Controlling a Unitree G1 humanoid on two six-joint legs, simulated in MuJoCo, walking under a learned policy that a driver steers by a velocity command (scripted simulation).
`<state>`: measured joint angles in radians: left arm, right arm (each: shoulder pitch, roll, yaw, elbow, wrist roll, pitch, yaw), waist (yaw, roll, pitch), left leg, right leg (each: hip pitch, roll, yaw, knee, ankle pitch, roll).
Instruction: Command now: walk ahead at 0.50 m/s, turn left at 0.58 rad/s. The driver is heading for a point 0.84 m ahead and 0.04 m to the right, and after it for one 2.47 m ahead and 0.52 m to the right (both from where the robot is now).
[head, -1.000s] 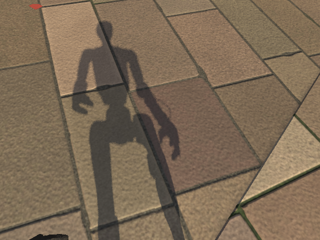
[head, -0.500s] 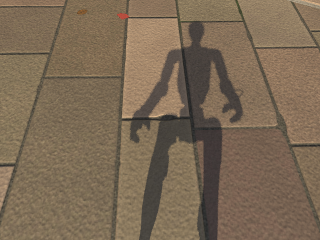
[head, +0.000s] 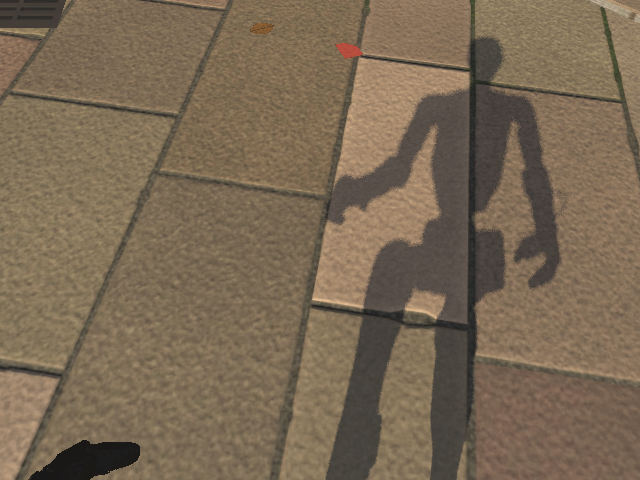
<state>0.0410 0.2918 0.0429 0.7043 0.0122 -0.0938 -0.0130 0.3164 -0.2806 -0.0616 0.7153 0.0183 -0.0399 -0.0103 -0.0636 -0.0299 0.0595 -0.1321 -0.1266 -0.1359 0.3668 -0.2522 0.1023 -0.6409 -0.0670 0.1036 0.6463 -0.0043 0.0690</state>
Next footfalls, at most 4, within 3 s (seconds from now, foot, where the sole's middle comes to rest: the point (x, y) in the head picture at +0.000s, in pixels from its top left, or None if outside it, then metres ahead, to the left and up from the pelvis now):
0.14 right None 0.28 -0.14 -0.78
0.62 left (217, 466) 0.47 0.17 -0.78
1.18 right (307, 321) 0.80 -0.02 -0.78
1.64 left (244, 218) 1.11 0.13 -0.78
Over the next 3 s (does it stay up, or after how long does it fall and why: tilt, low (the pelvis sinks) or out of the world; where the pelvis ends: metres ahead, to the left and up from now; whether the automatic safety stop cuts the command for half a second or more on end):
stays up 1.24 -0.17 0.00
